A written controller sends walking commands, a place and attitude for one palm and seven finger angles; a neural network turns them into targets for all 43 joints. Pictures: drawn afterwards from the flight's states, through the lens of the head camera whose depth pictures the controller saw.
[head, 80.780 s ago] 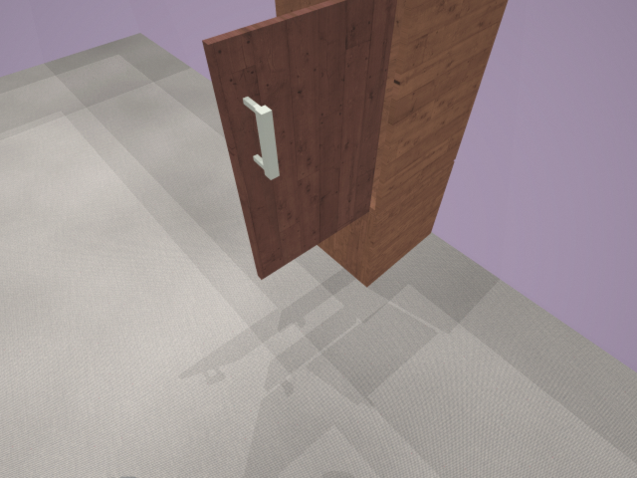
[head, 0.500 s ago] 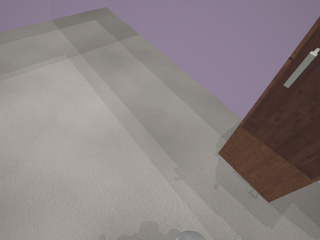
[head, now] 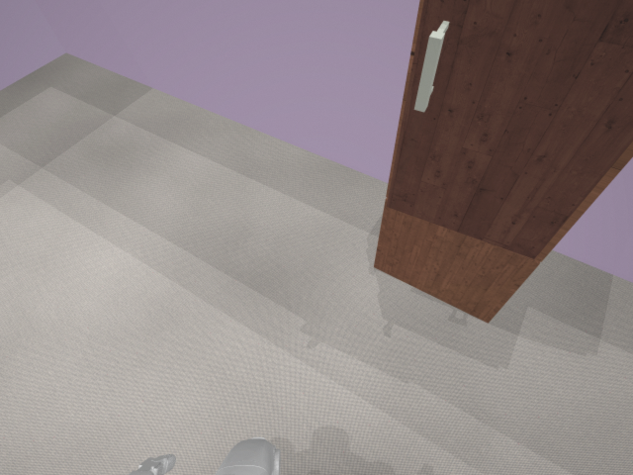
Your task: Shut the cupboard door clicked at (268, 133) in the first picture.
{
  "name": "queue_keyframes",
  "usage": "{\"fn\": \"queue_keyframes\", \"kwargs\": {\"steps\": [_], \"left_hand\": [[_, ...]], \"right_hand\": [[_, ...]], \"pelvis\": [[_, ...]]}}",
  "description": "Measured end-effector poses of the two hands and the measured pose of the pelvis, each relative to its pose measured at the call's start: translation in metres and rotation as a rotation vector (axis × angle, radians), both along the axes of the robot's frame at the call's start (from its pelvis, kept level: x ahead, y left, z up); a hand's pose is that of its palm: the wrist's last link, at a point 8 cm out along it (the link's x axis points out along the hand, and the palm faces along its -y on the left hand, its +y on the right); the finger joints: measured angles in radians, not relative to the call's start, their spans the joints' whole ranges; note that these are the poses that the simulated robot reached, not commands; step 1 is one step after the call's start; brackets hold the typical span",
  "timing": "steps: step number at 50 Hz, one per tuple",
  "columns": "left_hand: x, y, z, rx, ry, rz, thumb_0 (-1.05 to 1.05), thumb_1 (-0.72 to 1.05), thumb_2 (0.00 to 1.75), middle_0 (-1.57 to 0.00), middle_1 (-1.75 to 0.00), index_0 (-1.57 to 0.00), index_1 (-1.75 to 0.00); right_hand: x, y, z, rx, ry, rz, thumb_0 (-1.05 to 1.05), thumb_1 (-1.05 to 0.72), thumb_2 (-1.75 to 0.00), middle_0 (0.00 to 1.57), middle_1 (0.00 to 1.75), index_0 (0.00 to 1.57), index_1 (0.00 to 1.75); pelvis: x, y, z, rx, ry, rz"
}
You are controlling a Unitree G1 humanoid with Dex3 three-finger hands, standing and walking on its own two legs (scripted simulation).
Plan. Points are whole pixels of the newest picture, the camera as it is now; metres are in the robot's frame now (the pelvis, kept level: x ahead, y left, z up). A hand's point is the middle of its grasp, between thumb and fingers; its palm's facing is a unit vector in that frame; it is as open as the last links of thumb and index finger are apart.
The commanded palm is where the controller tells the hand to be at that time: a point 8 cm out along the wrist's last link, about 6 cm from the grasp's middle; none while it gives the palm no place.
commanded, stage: turn to face it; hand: left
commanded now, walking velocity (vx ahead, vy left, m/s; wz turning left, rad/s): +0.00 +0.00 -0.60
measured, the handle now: (432, 68) +0.73 -0.17 +0.09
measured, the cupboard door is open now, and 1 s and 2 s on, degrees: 5 5 5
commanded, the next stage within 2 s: take the last steps up to it in 0.56 s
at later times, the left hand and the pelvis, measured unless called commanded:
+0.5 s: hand (165, 456) +0.15 +0.24 -0.16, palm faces -0.23 -0.95 -0.22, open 7.4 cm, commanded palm none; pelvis +0.02 +0.05 +0.01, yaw -17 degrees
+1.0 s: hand (221, 463) +0.15 +0.16 -0.17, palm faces -0.34 -0.93 -0.17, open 7.3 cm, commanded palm none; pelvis +0.05 +0.00 +0.00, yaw -22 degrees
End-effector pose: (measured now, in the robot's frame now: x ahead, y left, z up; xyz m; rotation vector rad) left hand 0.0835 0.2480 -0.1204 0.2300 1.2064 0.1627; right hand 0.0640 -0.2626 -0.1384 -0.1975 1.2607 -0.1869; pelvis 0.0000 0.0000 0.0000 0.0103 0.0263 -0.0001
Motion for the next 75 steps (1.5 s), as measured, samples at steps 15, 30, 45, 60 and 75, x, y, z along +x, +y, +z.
{"fn": "queue_keyframes", "kwargs": {"steps": [15,30,45,60,75], "left_hand": [[0.025,0.040,-0.033,-0.069,0.075,-0.097,0.00,0.91,0.90,-0.20,-0.30,-0.20,-0.30],[0.100,0.006,-0.006,-0.017,0.016,-0.327,0.00,0.91,0.90,-0.20,-0.30,-0.19,-0.30],[0.087,-0.054,-0.006,-0.049,0.022,-0.371,0.00,0.92,0.90,-0.20,-0.30,-0.20,-0.30],[0.120,-0.043,-0.029,-0.086,0.209,-0.374,0.00,0.91,0.90,-0.20,-0.30,-0.19,-0.30],[0.263,-0.177,-0.026,-0.044,0.045,-0.497,0.00,0.91,0.90,-0.20,-0.30,-0.19,-0.30]], "right_hand": [[0.015,0.049,0.027,-0.070,-0.146,-0.083,0.00,-0.91,-0.89,0.20,0.30,0.20,0.30],[-0.109,0.061,0.005,0.009,0.049,-0.357,0.00,-0.91,-0.89,0.21,0.30,0.20,0.30],[-0.126,0.034,0.001,0.057,0.083,-0.436,0.00,-0.91,-0.89,0.20,0.30,0.20,0.30],[-0.051,0.041,0.019,-0.009,0.003,-0.458,0.00,-0.91,-0.89,0.20,0.30,0.20,0.30],[-0.067,0.031,-0.021,0.222,0.293,-0.619,0.00,-0.91,-0.89,0.21,0.30,0.20,0.30]], "pelvis": [[0.015,0.045,-0.006,-0.031,-0.002,-0.180],[0.016,0.037,0.000,-0.036,-0.006,-0.339],[0.027,0.002,0.004,-0.019,-0.007,-0.383],[0.106,-0.008,0.005,-0.038,-0.018,-0.443],[0.177,-0.104,-0.016,0.004,-0.035,-0.495]]}}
